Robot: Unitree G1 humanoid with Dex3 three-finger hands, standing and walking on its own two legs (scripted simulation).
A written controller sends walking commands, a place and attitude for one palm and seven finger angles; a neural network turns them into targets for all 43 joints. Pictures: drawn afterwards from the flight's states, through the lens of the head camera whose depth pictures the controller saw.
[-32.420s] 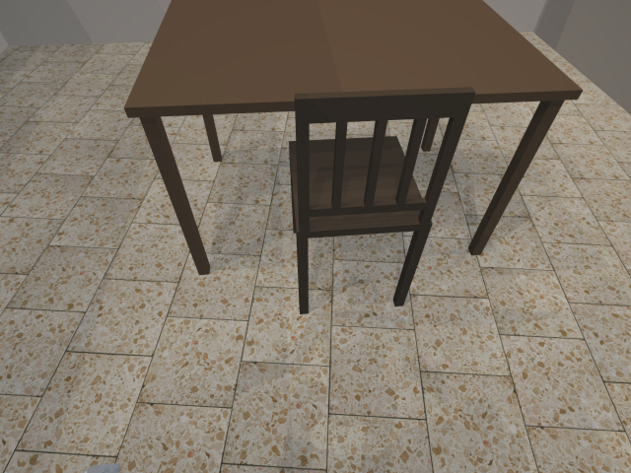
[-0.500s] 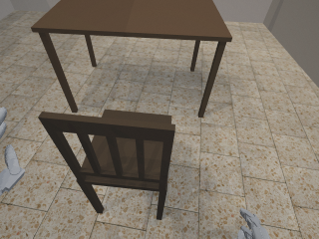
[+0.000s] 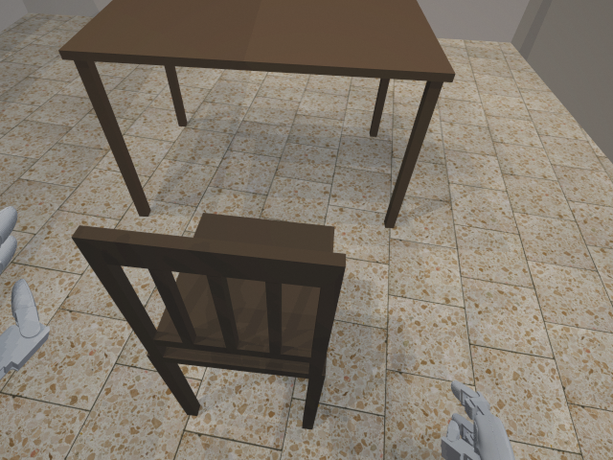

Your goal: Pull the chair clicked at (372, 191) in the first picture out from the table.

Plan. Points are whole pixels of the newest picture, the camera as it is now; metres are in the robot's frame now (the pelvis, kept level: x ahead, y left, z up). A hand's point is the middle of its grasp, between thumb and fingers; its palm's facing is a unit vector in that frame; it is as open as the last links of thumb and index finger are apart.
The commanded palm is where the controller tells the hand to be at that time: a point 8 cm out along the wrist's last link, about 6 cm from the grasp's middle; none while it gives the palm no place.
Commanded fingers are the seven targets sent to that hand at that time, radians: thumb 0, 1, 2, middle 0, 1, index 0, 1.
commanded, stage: let the arm hang, fingers relaxed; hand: left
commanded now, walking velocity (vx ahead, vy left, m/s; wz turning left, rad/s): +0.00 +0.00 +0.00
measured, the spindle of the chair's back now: (225, 312) +0.37 +0.16 -0.11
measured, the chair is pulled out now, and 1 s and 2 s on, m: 0.62 0.62 0.62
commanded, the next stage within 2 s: look to check the result in 1.10 s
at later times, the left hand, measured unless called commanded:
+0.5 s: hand out of the picture -0.04 +0.18 -0.18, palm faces +0.03 -0.97 -0.24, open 7.1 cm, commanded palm none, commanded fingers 0.00 0.90 0.90 -0.20 -0.30 -0.20 -0.30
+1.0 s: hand out of the picture -0.03 +0.14 -0.18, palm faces +0.06 -0.98 -0.19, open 7.3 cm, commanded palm none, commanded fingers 0.00 0.90 0.90 -0.20 -0.30 -0.20 -0.30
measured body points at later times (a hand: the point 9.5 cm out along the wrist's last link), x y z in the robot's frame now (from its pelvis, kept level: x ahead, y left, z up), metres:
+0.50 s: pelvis -0.02 -0.02 -0.01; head +0.00 -0.01 +0.44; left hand -0.04 +0.23 -0.16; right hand -0.06 -0.25 -0.16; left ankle -0.03 +0.11 -0.74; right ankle +0.02 -0.14 -0.74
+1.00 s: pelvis -0.02 -0.02 -0.01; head -0.01 -0.03 +0.44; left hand -0.03 +0.19 -0.16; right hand -0.03 -0.23 -0.17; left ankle -0.03 +0.11 -0.74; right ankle +0.02 -0.14 -0.74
